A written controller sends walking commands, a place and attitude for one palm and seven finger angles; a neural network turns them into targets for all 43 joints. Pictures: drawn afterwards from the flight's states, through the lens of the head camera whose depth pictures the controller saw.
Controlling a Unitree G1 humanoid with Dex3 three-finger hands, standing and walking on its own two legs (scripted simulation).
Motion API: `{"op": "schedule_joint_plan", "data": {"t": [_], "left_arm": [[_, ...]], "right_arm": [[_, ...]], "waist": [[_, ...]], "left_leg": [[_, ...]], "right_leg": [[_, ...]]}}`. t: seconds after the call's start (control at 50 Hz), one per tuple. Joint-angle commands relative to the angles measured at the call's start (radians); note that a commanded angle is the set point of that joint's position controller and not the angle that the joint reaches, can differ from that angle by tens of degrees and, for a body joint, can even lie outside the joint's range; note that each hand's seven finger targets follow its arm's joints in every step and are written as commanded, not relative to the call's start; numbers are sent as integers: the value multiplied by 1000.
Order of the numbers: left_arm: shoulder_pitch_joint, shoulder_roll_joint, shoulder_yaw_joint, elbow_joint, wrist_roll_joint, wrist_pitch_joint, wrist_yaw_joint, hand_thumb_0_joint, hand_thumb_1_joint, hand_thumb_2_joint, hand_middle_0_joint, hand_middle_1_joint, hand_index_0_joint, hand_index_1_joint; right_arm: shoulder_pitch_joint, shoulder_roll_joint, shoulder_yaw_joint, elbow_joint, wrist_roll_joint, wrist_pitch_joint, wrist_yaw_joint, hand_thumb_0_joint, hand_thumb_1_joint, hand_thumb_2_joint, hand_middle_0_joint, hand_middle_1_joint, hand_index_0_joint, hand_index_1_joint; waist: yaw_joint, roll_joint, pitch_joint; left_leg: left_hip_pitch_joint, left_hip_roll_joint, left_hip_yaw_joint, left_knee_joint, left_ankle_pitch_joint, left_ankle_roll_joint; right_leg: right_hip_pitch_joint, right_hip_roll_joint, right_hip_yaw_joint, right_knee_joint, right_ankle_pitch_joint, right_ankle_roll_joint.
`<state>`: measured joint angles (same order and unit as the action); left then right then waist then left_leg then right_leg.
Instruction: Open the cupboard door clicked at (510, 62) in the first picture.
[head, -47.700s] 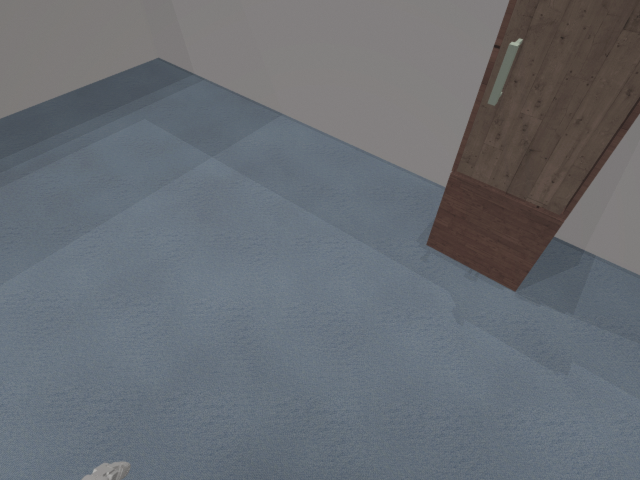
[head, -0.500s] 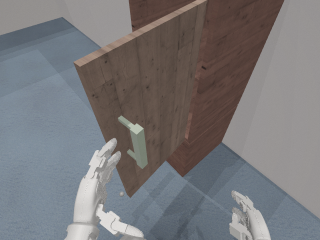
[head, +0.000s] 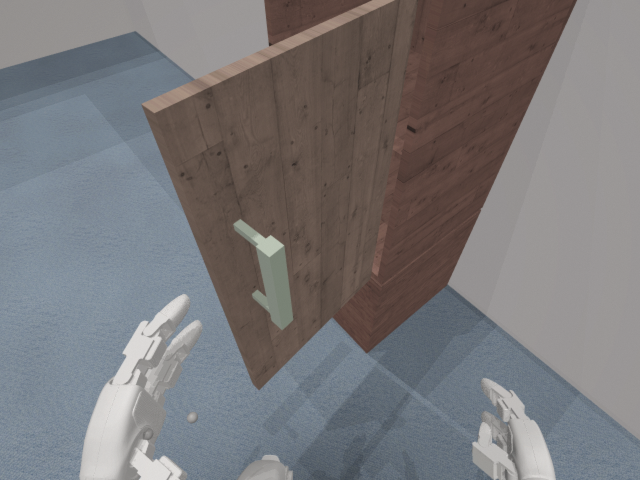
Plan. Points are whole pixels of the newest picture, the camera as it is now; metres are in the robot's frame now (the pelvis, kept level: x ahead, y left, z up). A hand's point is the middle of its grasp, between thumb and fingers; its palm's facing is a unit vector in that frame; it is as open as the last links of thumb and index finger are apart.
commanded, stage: draw the hand back to the body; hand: left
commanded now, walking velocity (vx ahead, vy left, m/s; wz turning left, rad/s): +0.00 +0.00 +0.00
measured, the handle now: (264, 277) +0.33 +0.09 +0.09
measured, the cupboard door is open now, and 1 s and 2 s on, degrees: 98 98 98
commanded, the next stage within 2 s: step back with the hand held close in 1.54 s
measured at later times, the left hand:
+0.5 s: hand (120, 384) +0.19 +0.19 +0.14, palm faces +0.01 -0.99 -0.11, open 16.1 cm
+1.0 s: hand (22, 306) +0.22 +0.26 +0.20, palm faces +0.34 -0.85 -0.40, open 11.0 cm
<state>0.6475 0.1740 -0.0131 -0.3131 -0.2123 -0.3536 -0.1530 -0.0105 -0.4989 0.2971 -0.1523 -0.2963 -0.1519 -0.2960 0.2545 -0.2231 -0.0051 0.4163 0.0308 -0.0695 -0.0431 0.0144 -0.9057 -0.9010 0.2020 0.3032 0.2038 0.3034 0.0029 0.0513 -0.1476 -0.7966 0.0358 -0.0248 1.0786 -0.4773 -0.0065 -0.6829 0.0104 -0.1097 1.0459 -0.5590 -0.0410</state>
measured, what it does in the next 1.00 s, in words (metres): rises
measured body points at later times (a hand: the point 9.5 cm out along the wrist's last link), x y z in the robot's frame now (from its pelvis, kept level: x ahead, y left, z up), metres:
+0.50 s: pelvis +0.01 +0.01 +0.03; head +0.01 +0.01 +0.48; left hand +0.18 +0.24 +0.15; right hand +0.20 -0.21 -0.03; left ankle +0.03 +0.12 -0.67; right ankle -0.02 -0.09 -0.67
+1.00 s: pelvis +0.03 +0.02 +0.07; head +0.02 +0.01 +0.52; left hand +0.20 +0.30 +0.23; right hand +0.22 -0.19 -0.01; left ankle +0.03 +0.12 -0.67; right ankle -0.02 -0.09 -0.67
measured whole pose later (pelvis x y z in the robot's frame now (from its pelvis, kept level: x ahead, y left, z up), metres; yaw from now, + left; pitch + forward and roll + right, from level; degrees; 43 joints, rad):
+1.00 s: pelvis +0.03 +0.02 +0.07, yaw -2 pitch -1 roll -1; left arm 0.57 0.33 0.24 -0.46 -0.06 -0.04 0.12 0.00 0.32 0.65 -0.19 -0.30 -0.19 -0.30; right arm 0.22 -0.22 0.05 0.58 0.02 -0.10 -0.08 0.01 -0.90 -0.90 0.20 0.30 0.21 0.30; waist 0.05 0.05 -0.03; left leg -0.21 0.00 0.05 0.52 -0.29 0.03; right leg -0.12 -0.01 -0.04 0.47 -0.33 0.00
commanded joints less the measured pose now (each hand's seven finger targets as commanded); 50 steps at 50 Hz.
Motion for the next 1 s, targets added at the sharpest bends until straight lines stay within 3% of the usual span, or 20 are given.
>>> {"op": "schedule_joint_plan", "data": {"t": [0.0, 0.02, 0.08, 0.12, 0.18, 0.2, 0.34, 0.44, 0.46, 0.5, 0.54, 0.58, 0.64, 0.86, 0.9, 0.94, 0.98], "left_arm": [[-28, 125, 107, -270, -16, -56, 14, 0, -500, 300, -150, -300, -150, -300], [-27, 108, 87, -288, -18, -44, 16, 0, -500, 300, -150, -300, -150, -300], [-5, 130, 130, -268, -32, -2, 22, 0, -500, 300, -150, -300, -150, -300], [-20, 104, 105, -268, -41, 24, 11, 0, -500, 300, -150, -300, -150, -300], [-2, 138, 155, -240, -55, 61, 1, 0, -500, 300, -150, -300, -150, -300], [-13, 134, 151, -256, -59, 66, -5, 0, -500, 300, -150, -300, -150, -300], [-44, 165, 198, -315, -88, 86, -25, 0, -500, 300, -150, -300, -150, -300], [-68, 190, 232, -326, -96, 126, -42, 0, -325, 375, -156, -300, -156, -300], [-81, 341, 265, -426, 58, 161, 95, 0, -290, 390, -158, -300, -158, -300], [-8, 213, 192, -385, 99, 221, 193, 0, -220, 420, -160, -300, -160, -300], [-22, 221, 191, -384, 123, 249, 235, 0, -150, 450, -162, -300, -162, -300], [-35, 252, 223, -379, 139, 258, 264, 0, -80, 480, -165, -300, -165, -300], [-50, 258, 233, -398, 154, 257, 285, 0, 25, 525, -169, -300, -169, -300], [-98, 287, 328, -351, 155, 256, 295, 0, 410, 690, -182, -300, -182, -300], [-129, 312, 363, -357, 153, 251, 294, 0, 480, 720, -185, -300, -185, -300], [-157, 321, 381, -370, 153, 247, 294, 0, 550, 750, -187, -300, -187, -300], [-144, 326, 400, -339, 149, 249, 296, 0, 620, 780, -190, -300, -190, -300]], "right_arm": [[-69, -93, -36, -172, 5, -56, -12, 0, -900, -900, 200, 300, 200, 300], [-71, -89, -32, -177, 8, -58, -12, 0, -900, -900, 200, 300, 200, 300], [-82, -88, -29, -167, 15, -56, -17, 0, -900, -900, 200, 300, 200, 300], [-85, -89, -21, -168, 19, -61, -19, 0, -900, -900, 200, 300, 200, 300], [-93, -94, -19, -158, 20, -64, -24, 0, -900, -900, 200, 300, 200, 300], [-93, -96, -17, -160, 22, -68, -25, 0, -900, -900, 200, 300, 200, 300], [-86, -102, -8, -139, 28, -110, -29, 0, -900, -900, 200, 300, 200, 300], [-90, -108, -6, -119, 35, -132, -28, 0, -900, -900, 200, 300, 200, 300], [-91, -104, -11, -139, 16, -112, -57, 0, -900, -900, 200, 300, 200, 300], [-82, -82, 8, -124, 9, -97, -64, 0, -900, -900, 200, 300, 200, 300], [-90, -88, 11, -116, 5, -80, -64, 0, -900, -900, 200, 300, 200, 300], [-98, -92, 12, -107, 1, -74, -68, 0, -900, -900, 200, 300, 200, 300], [-105, -94, 17, -89, -3, -82, -69, 0, -900, -900, 200, 300, 200, 300], [-148, -96, 12, -14, -13, -93, -50, 0, -900, -900, 200, 300, 200, 300], [-158, -101, 10, -9, -16, -89, -49, 0, -900, -900, 200, 300, 200, 300], [-158, -103, 8, 0, -17, -88, -46, 0, -900, -900, 200, 300, 200, 300], [-159, -103, 5, 13, -18, -86, -44, 0, -900, -900, 200, 300, 200, 300]], "waist": [[4, -10, -145], [1, 9, -143], [10, -20, -122], [-4, -20, -81], [7, -55, -57], [-1, -60, -52], [8, -11, -57], [9, 18, -42], [62, 28, -47], [31, 27, 29], [26, 16, 41], [31, -27, 31], [32, 13, 16], [46, 5, 71], [53, -25, 57], [53, 23, 54], [56, 3, 63]], "left_leg": [[171, -44, -2, -149, 185, 35], [189, -44, -1, -161, 188, 36], [198, -41, -7, -186, 198, 36], [204, -42, -6, -206, 174, 36], [210, -39, -14, -229, 172, 37], [217, -40, -11, -232, 170, 38], [297, -38, -19, -285, 202, 37], [341, -36, -23, -317, 225, 36], [358, -21, -8, -362, 224, 32], [388, -22, -1, -389, 206, 33], [417, -16, -6, -420, 218, 33], [455, -13, -6, -454, 239, 36], [526, -10, -5, -501, 295, 36], [659, 1, 8, -622, 473, 25], [672, -3, 15, -635, 481, 28], [694, -2, 16, -648, 505, 26], [690, -3, 17, -653, 524, 24]], "right_leg": [[67, 7, 108, -227, 244, 25], [67, 9, 99, -231, 252, 26], [97, 13, 89, -250, 271, 29], [86, 12, 81, -271, 245, 34], [110, 15, 77, -295, 236, 33], [111, 11, 82, -306, 236, 37], [141, 20, 49, -324, 275, 31], [160, 22, 33, -344, 306, 31], [193, -5, 108, -407, 309, 11], [201, -13, 90, -444, 276, 14], [232, -13, 75, -461, 288, 17], [278, -13, 71, -490, 303, 18], [332, -17, 67, -512, 355, 19], [476, -15, 60, -613, 479, 23], [505, -15, 64, -632, 508, 23], [515, -14, 66, -643, 515, 23], [542, -13, 65, -650, 535, 20]]}}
